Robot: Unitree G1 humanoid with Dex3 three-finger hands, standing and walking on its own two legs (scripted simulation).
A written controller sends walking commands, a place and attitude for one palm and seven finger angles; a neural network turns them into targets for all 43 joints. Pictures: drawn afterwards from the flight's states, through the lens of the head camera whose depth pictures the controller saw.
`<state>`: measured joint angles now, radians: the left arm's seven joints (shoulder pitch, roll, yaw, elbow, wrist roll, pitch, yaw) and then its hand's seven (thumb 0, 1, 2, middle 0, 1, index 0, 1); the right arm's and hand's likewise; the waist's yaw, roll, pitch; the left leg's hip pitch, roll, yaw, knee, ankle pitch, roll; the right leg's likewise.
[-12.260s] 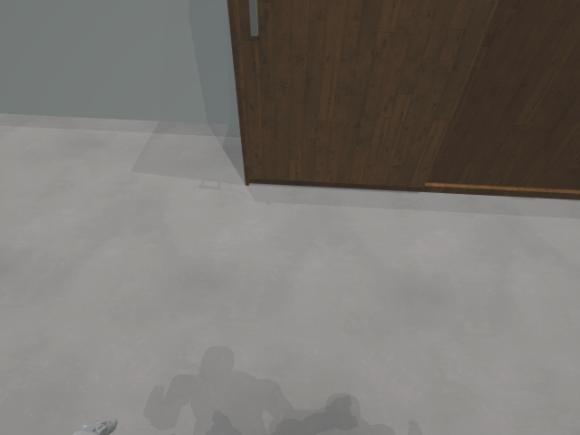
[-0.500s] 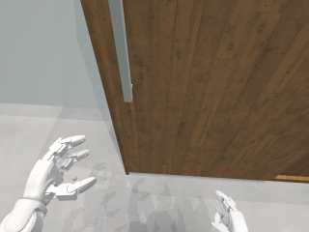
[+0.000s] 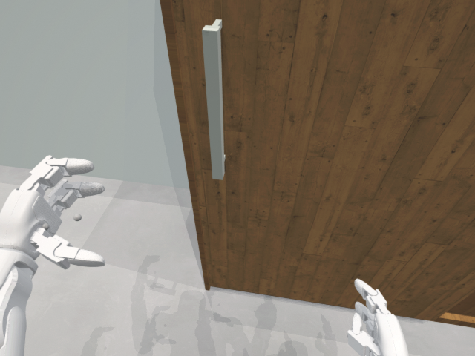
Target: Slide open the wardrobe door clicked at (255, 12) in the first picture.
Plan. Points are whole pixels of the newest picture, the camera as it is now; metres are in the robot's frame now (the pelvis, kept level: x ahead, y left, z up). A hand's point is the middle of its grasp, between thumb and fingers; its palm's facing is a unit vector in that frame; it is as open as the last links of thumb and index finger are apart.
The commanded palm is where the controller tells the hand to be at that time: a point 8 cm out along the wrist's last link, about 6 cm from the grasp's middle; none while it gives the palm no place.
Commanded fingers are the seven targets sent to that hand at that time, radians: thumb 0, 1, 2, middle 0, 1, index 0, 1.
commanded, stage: raise the hand with hooked fingers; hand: left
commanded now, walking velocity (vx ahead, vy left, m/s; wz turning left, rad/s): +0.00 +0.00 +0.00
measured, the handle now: (218, 110) +0.52 +0.10 +0.17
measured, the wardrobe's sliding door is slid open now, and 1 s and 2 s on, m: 0.00 0.00 0.00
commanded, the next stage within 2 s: move the hooked fingers beside the handle in 0.80 s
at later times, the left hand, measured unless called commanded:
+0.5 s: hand (92, 190) +0.28 +0.25 +0.18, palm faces -0.01 -1.00 -0.08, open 14.0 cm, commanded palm +0.24 +0.30 +0.19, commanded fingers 0.00 -0.50 0.30 -0.30 -1.20 -0.30 -1.20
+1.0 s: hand (81, 185) +0.28 +0.26 +0.19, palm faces +0.05 -1.00 -0.06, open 14.0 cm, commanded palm +0.25 +0.29 +0.19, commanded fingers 0.00 -0.50 0.30 -0.30 -1.20 -0.30 -1.20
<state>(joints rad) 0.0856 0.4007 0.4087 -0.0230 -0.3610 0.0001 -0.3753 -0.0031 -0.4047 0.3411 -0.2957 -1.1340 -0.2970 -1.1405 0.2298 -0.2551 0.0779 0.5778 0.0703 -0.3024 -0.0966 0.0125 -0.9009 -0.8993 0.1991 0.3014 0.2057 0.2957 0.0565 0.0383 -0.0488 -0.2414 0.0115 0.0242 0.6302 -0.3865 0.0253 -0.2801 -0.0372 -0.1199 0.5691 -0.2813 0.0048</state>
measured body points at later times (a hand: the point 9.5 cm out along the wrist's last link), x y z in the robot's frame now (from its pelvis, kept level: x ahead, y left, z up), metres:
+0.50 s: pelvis -0.01 -0.02 +0.01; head -0.02 -0.04 +0.46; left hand +0.27 +0.30 +0.18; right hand +0.17 -0.26 -0.07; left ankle -0.03 +0.10 -0.73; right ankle +0.01 -0.13 -0.73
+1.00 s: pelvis -0.01 -0.02 +0.01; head -0.03 -0.04 +0.46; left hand +0.27 +0.31 +0.19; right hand +0.18 -0.24 -0.06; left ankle -0.03 +0.10 -0.73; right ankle +0.01 -0.13 -0.73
